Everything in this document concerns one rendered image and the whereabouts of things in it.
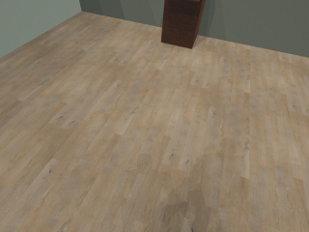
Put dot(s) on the cabinet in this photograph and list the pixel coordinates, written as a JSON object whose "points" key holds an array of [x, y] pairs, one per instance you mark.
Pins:
{"points": [[181, 22]]}

